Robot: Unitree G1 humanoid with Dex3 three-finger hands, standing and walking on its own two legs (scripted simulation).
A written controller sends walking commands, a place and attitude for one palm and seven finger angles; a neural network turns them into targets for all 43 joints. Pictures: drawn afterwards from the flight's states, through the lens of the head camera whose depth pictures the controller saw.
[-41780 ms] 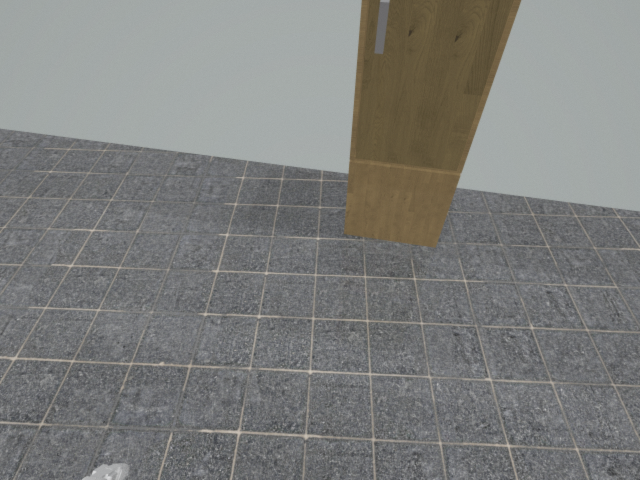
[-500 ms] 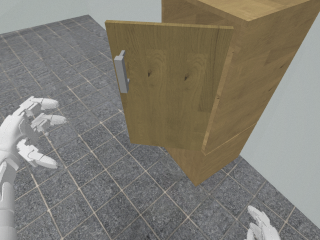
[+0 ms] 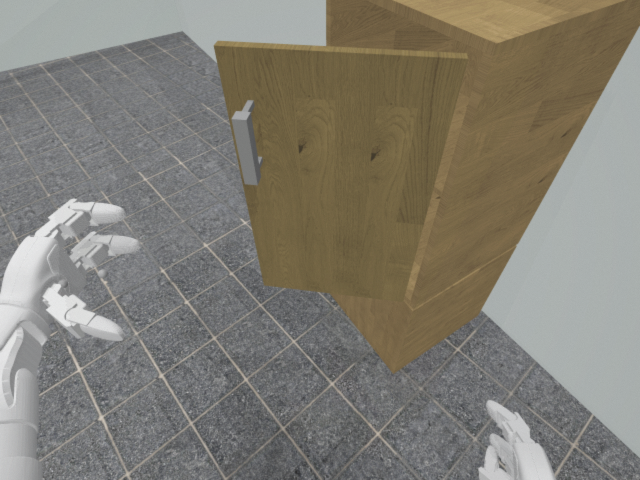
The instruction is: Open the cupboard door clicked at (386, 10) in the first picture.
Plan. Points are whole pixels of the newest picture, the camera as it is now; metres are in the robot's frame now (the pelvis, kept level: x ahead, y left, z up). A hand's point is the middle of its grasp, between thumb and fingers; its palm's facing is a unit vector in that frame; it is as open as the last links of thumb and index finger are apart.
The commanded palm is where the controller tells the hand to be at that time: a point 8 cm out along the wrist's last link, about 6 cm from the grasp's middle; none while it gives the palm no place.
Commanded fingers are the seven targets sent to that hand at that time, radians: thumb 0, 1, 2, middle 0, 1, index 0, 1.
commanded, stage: move the hooked fingers beside the handle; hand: left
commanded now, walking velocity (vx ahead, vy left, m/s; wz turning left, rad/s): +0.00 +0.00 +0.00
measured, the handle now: (251, 142) +0.58 +0.17 +0.11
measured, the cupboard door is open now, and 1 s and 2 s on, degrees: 49 49 49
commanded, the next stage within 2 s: none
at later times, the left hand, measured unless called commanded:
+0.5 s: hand (141, 227) +0.37 +0.26 +0.13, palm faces -0.04 -1.00 -0.02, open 14.0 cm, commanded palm +0.35 +0.31 +0.13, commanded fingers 0.00 -0.50 0.30 -0.30 -1.20 -0.30 -1.20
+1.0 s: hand (176, 190) +0.44 +0.25 +0.13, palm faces -0.06 -1.00 -0.01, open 14.0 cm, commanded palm +0.43 +0.30 +0.12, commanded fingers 0.00 -0.50 0.30 -0.30 -1.20 -0.30 -1.20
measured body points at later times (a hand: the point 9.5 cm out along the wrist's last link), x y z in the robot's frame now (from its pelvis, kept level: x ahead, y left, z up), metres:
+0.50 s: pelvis +0.00 +0.01 +0.00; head +0.03 +0.00 +0.45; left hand +0.36 +0.32 +0.13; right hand +0.12 -0.25 -0.09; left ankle -0.05 +0.11 -0.73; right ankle +0.04 -0.11 -0.73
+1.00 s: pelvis +0.00 +0.01 -0.01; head +0.06 +0.01 +0.44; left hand +0.44 +0.30 +0.13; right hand +0.06 -0.26 -0.11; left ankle -0.05 +0.11 -0.73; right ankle +0.04 -0.11 -0.73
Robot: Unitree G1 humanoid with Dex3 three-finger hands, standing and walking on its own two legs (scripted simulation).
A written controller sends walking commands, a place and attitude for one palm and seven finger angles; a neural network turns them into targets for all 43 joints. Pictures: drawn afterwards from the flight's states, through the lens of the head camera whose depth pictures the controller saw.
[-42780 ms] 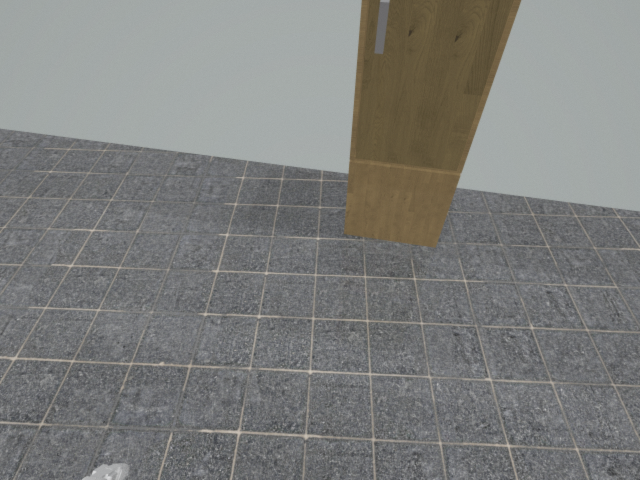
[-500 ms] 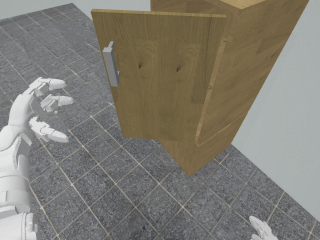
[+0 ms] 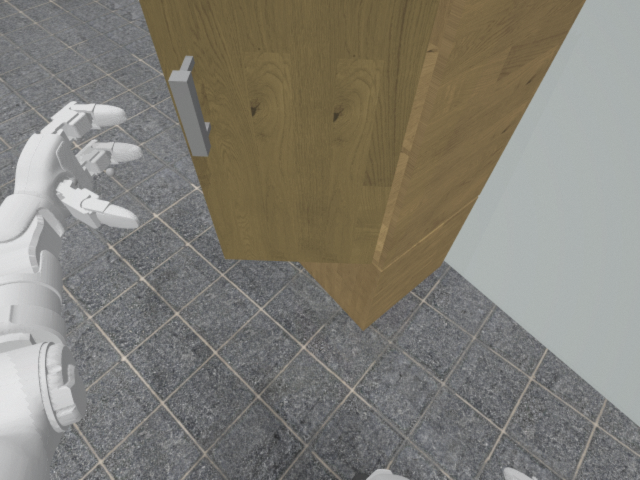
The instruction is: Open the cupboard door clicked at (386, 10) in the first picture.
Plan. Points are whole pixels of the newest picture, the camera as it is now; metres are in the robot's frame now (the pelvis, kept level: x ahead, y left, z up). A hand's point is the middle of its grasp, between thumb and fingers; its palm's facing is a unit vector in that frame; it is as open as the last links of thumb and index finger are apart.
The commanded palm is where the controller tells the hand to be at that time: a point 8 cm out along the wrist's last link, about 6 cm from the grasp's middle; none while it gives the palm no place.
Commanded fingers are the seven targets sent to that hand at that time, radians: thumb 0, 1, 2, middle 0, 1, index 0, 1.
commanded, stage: move the hooked fingers beside the handle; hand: left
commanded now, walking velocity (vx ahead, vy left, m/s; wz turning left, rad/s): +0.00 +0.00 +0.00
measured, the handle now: (195, 107) +0.58 +0.18 +0.12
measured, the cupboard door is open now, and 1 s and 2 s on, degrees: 49 49 49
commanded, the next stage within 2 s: slide the fingers in behind the handle in 1.36 s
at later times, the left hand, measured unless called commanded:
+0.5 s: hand (134, 128) +0.52 +0.24 +0.13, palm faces -0.06 -1.00 -0.01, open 14.0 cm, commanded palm +0.51 +0.29 +0.13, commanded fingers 0.00 -0.50 0.30 -0.30 -1.20 -0.30 -1.20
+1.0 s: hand (128, 133) +0.53 +0.25 +0.12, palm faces -0.05 -1.00 +0.01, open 14.0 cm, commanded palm +0.51 +0.29 +0.12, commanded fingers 0.00 -0.50 0.30 -0.30 -1.20 -0.30 -1.20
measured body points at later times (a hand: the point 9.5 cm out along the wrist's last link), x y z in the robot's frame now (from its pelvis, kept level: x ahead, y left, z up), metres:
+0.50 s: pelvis +0.01 +0.00 -0.01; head +0.12 +0.02 +0.43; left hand +0.52 +0.29 +0.14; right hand -0.02 -0.27 -0.11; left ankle -0.05 +0.10 -0.72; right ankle +0.05 -0.12 -0.72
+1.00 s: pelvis +0.03 +0.02 -0.01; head +0.14 +0.04 +0.43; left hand +0.53 +0.31 +0.12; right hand +0.02 -0.25 -0.11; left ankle -0.05 +0.10 -0.72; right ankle +0.05 -0.12 -0.72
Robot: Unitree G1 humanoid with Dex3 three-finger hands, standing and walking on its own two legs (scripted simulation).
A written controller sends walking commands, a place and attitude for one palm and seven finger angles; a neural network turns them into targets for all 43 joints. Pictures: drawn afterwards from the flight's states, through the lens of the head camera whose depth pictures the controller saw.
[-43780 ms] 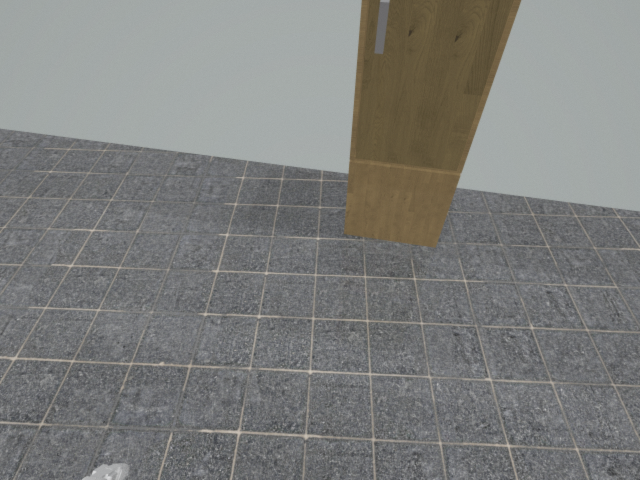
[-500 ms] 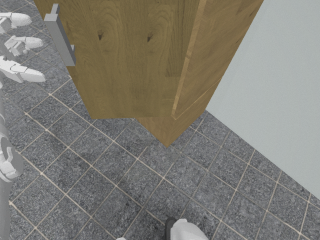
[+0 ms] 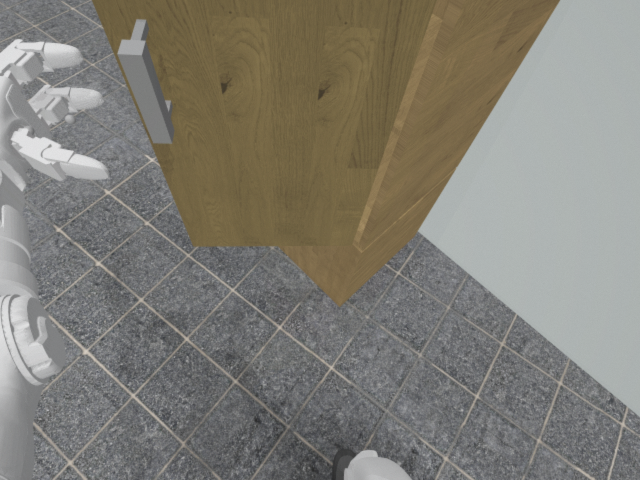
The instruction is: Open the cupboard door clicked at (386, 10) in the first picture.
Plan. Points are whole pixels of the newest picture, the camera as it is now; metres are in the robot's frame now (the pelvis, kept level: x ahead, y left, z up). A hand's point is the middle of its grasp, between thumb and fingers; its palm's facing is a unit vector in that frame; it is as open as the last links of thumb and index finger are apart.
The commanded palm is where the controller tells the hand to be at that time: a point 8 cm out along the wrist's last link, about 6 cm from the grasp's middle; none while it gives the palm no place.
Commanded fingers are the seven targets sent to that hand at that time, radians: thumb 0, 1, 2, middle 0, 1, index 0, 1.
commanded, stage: move the hooked fingers beside the handle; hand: left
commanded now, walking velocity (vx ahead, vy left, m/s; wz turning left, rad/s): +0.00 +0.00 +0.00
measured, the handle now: (152, 84) +0.55 +0.17 +0.13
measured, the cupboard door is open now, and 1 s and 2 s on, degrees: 49 49 49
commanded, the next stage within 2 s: slide the fingers in behind the handle in 0.36 s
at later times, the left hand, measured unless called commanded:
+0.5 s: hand (85, 116) +0.49 +0.23 +0.14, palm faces -0.04 -1.00 -0.01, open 14.0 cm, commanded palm +0.47 +0.27 +0.13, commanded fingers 0.00 -0.50 0.30 -0.30 -1.20 -0.30 -1.20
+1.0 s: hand (112, 119) +0.49 +0.20 +0.13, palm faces -0.04 -1.00 -0.01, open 14.0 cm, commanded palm +0.47 +0.25 +0.13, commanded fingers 0.00 -0.50 0.30 -0.30 -1.20 -0.30 -1.20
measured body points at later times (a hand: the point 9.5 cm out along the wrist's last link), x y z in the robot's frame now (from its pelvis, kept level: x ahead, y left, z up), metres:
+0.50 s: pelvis -0.02 -0.01 +0.00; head +0.10 +0.01 +0.43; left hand +0.49 +0.28 +0.14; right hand -0.02 -0.28 -0.11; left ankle -0.07 +0.08 -0.71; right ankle +0.02 -0.14 -0.71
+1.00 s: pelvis -0.02 -0.01 +0.00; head +0.09 +0.00 +0.44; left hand +0.49 +0.26 +0.14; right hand -0.02 -0.28 -0.11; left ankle -0.08 +0.08 -0.71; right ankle +0.02 -0.14 -0.71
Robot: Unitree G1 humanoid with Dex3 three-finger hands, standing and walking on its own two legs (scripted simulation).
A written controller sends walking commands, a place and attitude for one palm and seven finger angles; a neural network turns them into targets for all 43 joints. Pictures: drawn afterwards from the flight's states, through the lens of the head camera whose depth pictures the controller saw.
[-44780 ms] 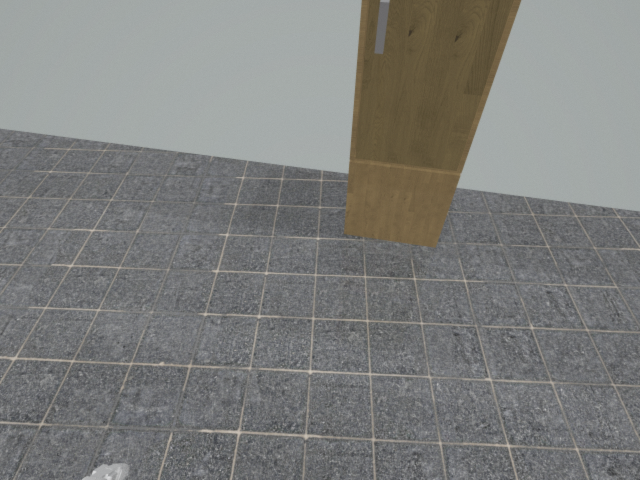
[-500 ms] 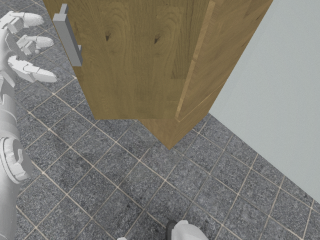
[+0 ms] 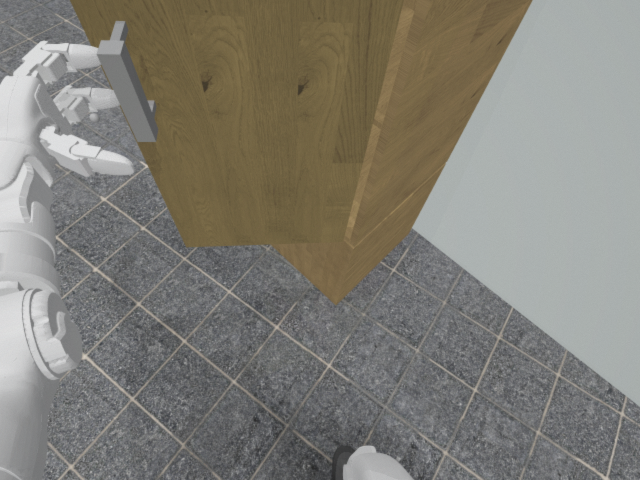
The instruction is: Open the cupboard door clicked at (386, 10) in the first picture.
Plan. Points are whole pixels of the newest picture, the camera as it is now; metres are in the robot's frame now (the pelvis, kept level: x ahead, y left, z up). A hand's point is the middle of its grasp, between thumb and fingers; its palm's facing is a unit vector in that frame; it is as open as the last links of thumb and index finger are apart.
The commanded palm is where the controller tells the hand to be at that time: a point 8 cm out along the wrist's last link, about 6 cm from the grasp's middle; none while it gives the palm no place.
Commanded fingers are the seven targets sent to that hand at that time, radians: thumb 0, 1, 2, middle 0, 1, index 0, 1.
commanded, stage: slide the fingers in behind the handle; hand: left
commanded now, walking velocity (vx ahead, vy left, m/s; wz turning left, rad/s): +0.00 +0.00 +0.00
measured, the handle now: (134, 84) +0.57 +0.18 +0.13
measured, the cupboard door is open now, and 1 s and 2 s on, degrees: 49 49 49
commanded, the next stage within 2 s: close the thumb around the handle in 1.06 s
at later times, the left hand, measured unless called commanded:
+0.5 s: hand (115, 123) +0.50 +0.19 +0.14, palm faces -0.01 -1.00 -0.02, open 14.2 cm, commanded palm +0.48 +0.22 +0.13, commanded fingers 0.00 -0.50 0.30 -0.30 -1.20 -0.30 -1.20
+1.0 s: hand (148, 115) +0.51 +0.16 +0.13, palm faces -0.02 -1.00 -0.02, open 14.0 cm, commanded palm +0.48 +0.21 +0.13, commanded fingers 0.00 -0.50 0.30 -0.30 -1.20 -0.30 -1.20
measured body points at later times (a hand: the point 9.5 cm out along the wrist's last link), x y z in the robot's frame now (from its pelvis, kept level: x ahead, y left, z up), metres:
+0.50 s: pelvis +0.00 +0.00 +0.00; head +0.09 +0.01 +0.44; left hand +0.49 +0.25 +0.14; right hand +0.01 -0.27 -0.11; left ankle -0.06 +0.09 -0.71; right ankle +0.04 -0.13 -0.71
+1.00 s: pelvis +0.00 -0.01 +0.00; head +0.10 -0.01 +0.44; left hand +0.51 +0.22 +0.14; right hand -0.01 -0.27 -0.11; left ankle -0.06 +0.09 -0.71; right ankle +0.04 -0.13 -0.71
